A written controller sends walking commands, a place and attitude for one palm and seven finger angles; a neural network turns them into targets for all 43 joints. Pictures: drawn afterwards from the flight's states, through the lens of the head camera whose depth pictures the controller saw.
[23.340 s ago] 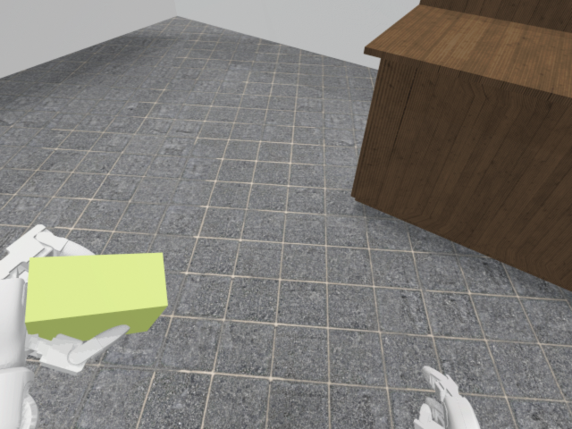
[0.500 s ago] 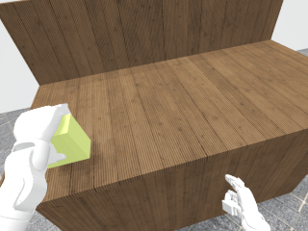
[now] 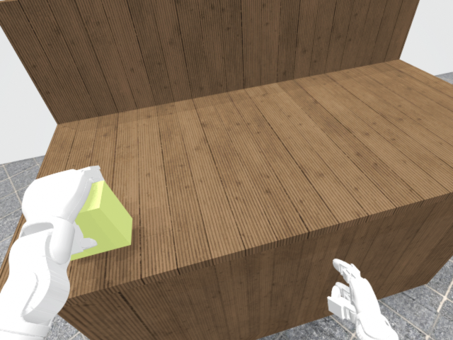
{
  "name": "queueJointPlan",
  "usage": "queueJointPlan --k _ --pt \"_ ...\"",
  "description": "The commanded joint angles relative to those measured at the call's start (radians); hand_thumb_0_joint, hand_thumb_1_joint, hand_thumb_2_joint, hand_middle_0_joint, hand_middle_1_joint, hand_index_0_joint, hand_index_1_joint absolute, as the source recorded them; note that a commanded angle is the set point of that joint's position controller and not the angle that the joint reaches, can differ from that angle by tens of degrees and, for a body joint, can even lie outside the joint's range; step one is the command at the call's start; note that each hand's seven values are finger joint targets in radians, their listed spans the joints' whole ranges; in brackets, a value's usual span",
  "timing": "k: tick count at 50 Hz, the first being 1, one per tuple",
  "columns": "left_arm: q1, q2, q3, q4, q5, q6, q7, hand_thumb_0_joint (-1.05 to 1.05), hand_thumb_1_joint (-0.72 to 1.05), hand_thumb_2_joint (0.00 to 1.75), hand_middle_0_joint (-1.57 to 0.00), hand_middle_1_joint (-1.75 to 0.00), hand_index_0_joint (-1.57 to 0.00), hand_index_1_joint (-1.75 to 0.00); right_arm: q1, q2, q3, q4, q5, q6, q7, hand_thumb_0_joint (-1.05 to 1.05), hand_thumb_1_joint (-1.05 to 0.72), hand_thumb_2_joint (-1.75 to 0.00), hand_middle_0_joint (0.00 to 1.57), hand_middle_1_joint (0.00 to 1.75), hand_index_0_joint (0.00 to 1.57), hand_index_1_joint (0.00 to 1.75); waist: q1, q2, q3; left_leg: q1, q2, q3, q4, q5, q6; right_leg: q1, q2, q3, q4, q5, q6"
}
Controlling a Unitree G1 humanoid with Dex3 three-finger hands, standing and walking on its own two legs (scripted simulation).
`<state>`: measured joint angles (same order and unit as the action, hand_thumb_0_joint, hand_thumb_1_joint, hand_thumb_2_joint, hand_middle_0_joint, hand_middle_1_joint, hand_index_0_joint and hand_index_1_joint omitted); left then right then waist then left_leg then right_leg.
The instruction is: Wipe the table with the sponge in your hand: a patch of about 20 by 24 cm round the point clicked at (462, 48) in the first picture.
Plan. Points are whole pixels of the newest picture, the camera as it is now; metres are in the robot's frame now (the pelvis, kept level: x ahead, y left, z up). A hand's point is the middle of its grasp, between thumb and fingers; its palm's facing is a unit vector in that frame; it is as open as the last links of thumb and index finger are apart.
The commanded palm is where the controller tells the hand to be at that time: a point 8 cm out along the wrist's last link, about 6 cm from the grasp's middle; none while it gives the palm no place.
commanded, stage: lower the sponge onto the table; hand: left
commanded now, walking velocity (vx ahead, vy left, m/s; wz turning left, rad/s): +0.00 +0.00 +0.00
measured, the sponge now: (91, 228) +0.24 +0.30 +0.10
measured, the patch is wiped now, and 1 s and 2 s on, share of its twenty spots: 0.00 0.15 0.30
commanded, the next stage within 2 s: wipe forward along the first lane in 0.50 s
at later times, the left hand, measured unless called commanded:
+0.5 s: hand (82, 222) +0.23 +0.30 +0.12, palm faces +0.08 -0.09 -0.99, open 10.1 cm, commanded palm +0.20 +0.29 +0.19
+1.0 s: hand (79, 210) +0.26 +0.33 +0.12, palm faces +0.02 -0.04 -1.00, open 10.1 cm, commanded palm +0.23 +0.31 +0.17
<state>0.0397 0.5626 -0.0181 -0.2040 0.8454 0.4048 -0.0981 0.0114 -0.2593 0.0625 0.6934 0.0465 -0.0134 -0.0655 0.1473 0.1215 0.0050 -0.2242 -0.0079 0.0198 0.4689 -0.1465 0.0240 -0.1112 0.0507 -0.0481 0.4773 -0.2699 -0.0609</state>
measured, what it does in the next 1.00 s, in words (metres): stands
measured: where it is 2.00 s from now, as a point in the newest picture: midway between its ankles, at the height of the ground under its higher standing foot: outside the picture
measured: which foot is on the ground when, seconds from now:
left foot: down 0.00-1.00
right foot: down 0.00-1.00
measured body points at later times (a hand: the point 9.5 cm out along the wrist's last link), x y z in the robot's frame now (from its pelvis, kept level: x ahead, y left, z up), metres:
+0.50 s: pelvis +0.00 +0.01 +0.00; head -0.03 -0.03 +0.45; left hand +0.22 +0.30 +0.18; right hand +0.26 -0.18 -0.07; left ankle +0.07 +0.10 -0.74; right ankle +0.00 -0.08 -0.74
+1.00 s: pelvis +0.00 +0.00 +0.00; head -0.02 -0.04 +0.45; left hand +0.25 +0.32 +0.17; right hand +0.24 -0.19 -0.09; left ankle +0.07 +0.10 -0.74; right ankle +0.00 -0.08 -0.74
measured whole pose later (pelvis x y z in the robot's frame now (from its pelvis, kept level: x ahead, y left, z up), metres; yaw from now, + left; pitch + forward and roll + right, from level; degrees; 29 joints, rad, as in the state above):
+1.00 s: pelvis +0.00 +0.00 +0.00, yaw +1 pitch -4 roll -1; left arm -0.07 0.57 -0.01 0.05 0.90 0.31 -0.09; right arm 0.06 -0.26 0.06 0.71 0.05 0.00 -0.08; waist 0.12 0.12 -0.01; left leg -0.27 -0.01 -0.01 0.50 -0.16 0.03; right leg -0.13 0.05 -0.07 0.47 -0.27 -0.06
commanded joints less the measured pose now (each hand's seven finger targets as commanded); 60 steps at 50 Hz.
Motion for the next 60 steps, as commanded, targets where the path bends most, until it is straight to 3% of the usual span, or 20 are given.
queueJointPlan --k 1,3,6,8,10,13,16,18,20,26,28,30,33,34,38,40,48,50,53,60 --pt "-0.257 0.216 0.129 -0.171 0.037 -0.010 0.030 0.00 0.10 1.30 -1.20 -1.60 -1.20 -1.60 -0.252 -0.083 -0.031 -0.187 -0.005 -0.056 -0.005 0.00 -0.90 -0.90 0.20 0.30 0.20 0.30 -0.001 -0.052 -0.147 0.131 -0.024 -0.090 -0.044 0.038 0.003 -0.103 -0.039 0.139 -0.137 0.058 -0.019" --pt "-0.290 0.267 0.163 -0.258 0.047 -0.029 0.036 0.00 0.10 1.30 -1.20 -1.60 -1.20 -1.60 -0.276 -0.078 -0.029 -0.202 0.003 -0.068 -0.007 0.00 -0.90 -0.90 0.20 0.30 0.20 0.30 0.005 0.011 -0.171 0.147 -0.023 -0.104 -0.044 0.028 0.003 -0.092 -0.035 0.176 -0.124 0.046 -0.034" --pt "-0.242 0.209 0.130 -0.222 0.044 -0.050 0.044 0.00 0.10 1.30 -1.20 -1.60 -1.20 -1.60 -0.236 -0.076 -0.033 -0.189 -0.009 -0.067 -0.005 0.00 -0.90 -0.90 0.20 0.30 0.20 0.30 0.001 -0.022 -0.155 0.154 -0.021 -0.103 -0.053 0.045 0.005 -0.103 -0.030 0.124 -0.132 0.059 -0.024" --pt "-0.281 0.299 0.204 -0.245 0.054 -0.059 0.064 0.00 0.10 1.30 -1.20 -1.60 -1.20 -1.60 -0.255 -0.081 -0.034 -0.190 -0.002 -0.073 -0.010 0.00 -0.90 -0.90 0.20 0.30 0.20 0.30 0.009 -0.012 -0.157 0.149 -0.020 -0.112 -0.054 0.021 0.003 -0.097 -0.027 0.177 -0.131 0.032 -0.037" --pt "-0.291 0.200 0.127 -0.206 0.058 -0.059 0.075 0.00 0.10 1.30 -1.20 -1.60 -1.20 -1.60 -0.237 -0.070 -0.033 -0.181 -0.005 -0.072 -0.008 0.00 -0.90 -0.90 0.20 0.30 0.20 0.30 -0.004 -0.022 -0.154 0.157 -0.023 -0.105 -0.061 0.021 0.001 -0.112 -0.027 0.134 -0.138 0.024 -0.025" --pt "-0.319 0.257 0.170 -0.200 0.061 -0.050 0.090 0.00 0.10 1.30 -1.20 -1.60 -1.20 -1.60 -0.253 -0.078 -0.036 -0.182 0.000 -0.075 -0.013 0.00 -0.90 -0.90 0.20 0.30 0.20 0.30 0.007 0.002 -0.152 0.151 -0.020 -0.111 -0.073 -0.020 -0.001 -0.103 -0.025 0.169 -0.134 0.001 -0.038" --pt "-0.275 0.190 0.121 -0.131 0.062 -0.038 0.085 0.00 0.10 1.30 -1.20 -1.60 -1.20 -1.60 -0.234 -0.083 -0.040 -0.170 -0.007 -0.067 -0.009 0.00 -0.90 -0.90 0.20 0.30 0.20 0.30 0.006 -0.028 -0.165 0.146 -0.021 -0.105 -0.076 0.004 -0.001 -0.092 -0.023 0.123 -0.136 0.030 -0.029" --pt "-0.250 0.259 0.179 -0.174 0.063 -0.034 0.085 0.00 0.10 1.30 -1.20 -1.60 -1.20 -1.60 -0.255 -0.084 -0.037 -0.182 -0.001 -0.069 -0.006 0.00 -0.90 -0.90 0.20 0.30 0.20 0.30 0.016 -0.005 -0.178 0.140 -0.023 -0.107 -0.069 0.021 -0.002 -0.067 -0.025 0.166 -0.124 0.047 -0.039" --pt "-0.223 0.169 0.111 -0.156 0.057 -0.029 0.070 0.00 0.10 1.30 -1.20 -1.60 -1.20 -1.60 -0.245 -0.075 -0.033 -0.179 -0.002 -0.062 0.001 0.00 -0.90 -0.90 0.20 0.30 0.20 0.30 0.002 -0.035 -0.162 0.138 -0.022 -0.102 -0.068 0.038 -0.001 -0.083 -0.024 0.121 -0.130 0.057 -0.025" --pt "-0.170 0.168 0.117 -0.133 0.052 -0.037 0.057 0.00 0.10 1.30 -1.20 -1.60 -1.20 -1.60 -0.228 -0.085 -0.036 -0.179 -0.008 -0.050 0.003 0.00 -0.90 -0.90 0.20 0.30 0.20 0.30 -0.003 -0.066 -0.126 0.126 -0.021 -0.098 -0.056 0.022 0.005 -0.104 -0.025 0.123 -0.142 0.049 -0.022" --pt "-0.204 0.235 0.164 -0.139 0.058 -0.040 0.063 0.00 0.10 1.30 -1.20 -1.60 -1.20 -1.60 -0.243 -0.088 -0.036 -0.182 -0.002 -0.053 -0.003 0.00 -0.90 -0.90 0.20 0.30 0.20 0.30 -0.004 -0.058 -0.117 0.119 -0.021 -0.101 -0.055 -0.014 0.004 -0.114 -0.024 0.163 -0.144 0.012 -0.028" --pt "-0.196 0.161 0.109 -0.118 0.056 -0.044 0.063 0.00 0.10 1.30 -1.20 -1.60 -1.20 -1.60 -0.225 -0.080 -0.034 -0.179 -0.002 -0.053 0.000 0.00 -0.90 -0.90 0.20 0.30 0.20 0.30 -0.009 -0.056 -0.127 0.120 -0.024 -0.099 -0.056 -0.002 0.003 -0.113 -0.026 0.127 -0.141 0.019 -0.021" --pt "-0.251 0.242 0.161 -0.079 0.067 -0.042 0.066 0.00 0.10 1.30 -1.20 -1.60 -1.20 -1.60 -0.224 -0.093 -0.037 -0.169 0.003 -0.049 -0.008 0.00 -0.90 -0.90 0.20 0.30 0.20 0.30 -0.013 -0.047 -0.117 0.113 -0.025 -0.103 -0.059 -0.025 0.003 -0.120 -0.021 0.150 -0.140 0.004 -0.029" --pt "-0.285 0.169 0.095 -0.052 0.069 -0.039 0.061 0.00 0.10 1.30 -1.20 -1.60 -1.20 -1.60 -0.223 -0.085 -0.030 -0.175 -0.001 -0.049 -0.011 0.00 -0.90 -0.90 0.20 0.30 0.20 0.30 -0.018 -0.042 -0.128 0.110 -0.029 -0.095 -0.055 -0.021 0.004 -0.119 -0.025 0.122 -0.139 0.011 -0.026" --pt "-0.286 0.233 0.145 -0.020 0.068 -0.056 0.056 0.00 0.10 1.30 -1.20 -1.60 -1.20 -1.60 -0.210 -0.097 -0.038 -0.167 0.005 -0.052 -0.014 0.00 -0.90 -0.90 0.20 0.30 0.20 0.30 -0.016 -0.058 -0.139 0.117 -0.030 -0.100 -0.047 -0.010 0.007 -0.115 -0.024 0.142 -0.137 0.031 -0.027" --pt "-0.279 0.167 0.095 0.021 0.061 -0.065 0.046 0.00 0.10 1.30 -1.20 -1.60 -1.20 -1.60 -0.192 -0.090 -0.037 -0.163 0.004 -0.051 -0.013 0.00 -0.90 -0.90 0.20 0.30 0.20 0.30 -0.029 -0.097 -0.134 0.113 -0.033 -0.091 -0.037 0.010 0.009 -0.121 -0.028 0.115 -0.144 0.049 -0.015" --pt "-0.350 0.275 0.176 0.155 0.055 -0.106 0.035 0.00 0.10 1.30 -1.20 -1.60 -1.20 -1.60 -0.153 -0.114 -0.045 -0.153 0.009 -0.043 -0.022 0.00 -0.90 -0.90 0.20 0.30 0.20 0.30 -0.037 -0.085 -0.128 0.076 -0.039 -0.086 -0.014 -0.002 0.010 -0.124 -0.034 0.138 -0.138 0.069 -0.019" --pt "-0.354 0.195 0.115 0.167 0.053 -0.118 0.031 0.00 0.10 1.30 -1.20 -1.60 -1.20 -1.60 -0.140 -0.105 -0.046 -0.157 0.009 -0.042 -0.019 0.00 -0.90 -0.90 0.20 0.30 0.20 0.30 -0.045 -0.090 -0.142 0.084 -0.042 -0.078 -0.002 0.025 0.014 -0.128 -0.035 0.101 -0.129 0.108 -0.011" --pt "-0.330 0.252 0.161 0.171 0.048 -0.131 0.028 0.00 0.10 1.30 -1.20 -1.60 -1.20 -1.60 -0.135 -0.115 -0.051 -0.165 0.010 -0.037 -0.017 0.00 -0.90 -0.90 0.20 0.30 0.20 0.30 -0.039 -0.082 -0.150 0.066 -0.042 -0.084 0.009 0.028 0.014 -0.119 -0.038 0.135 -0.118 0.134 -0.018" --pt "-0.415 0.178 0.081 0.291 0.068 -0.142 0.035 0.00 0.10 1.30 -1.20 -1.60 -1.20 -1.60 -0.083 -0.121 -0.064 -0.152 0.017 -0.029 -0.023 0.00 -0.90 -0.90 0.20 0.30 0.20 0.30 -0.066 -0.117 -0.136 0.055 -0.040 -0.083 0.004 -0.020 0.020 -0.173 -0.033 0.086 -0.126 0.058 -0.008"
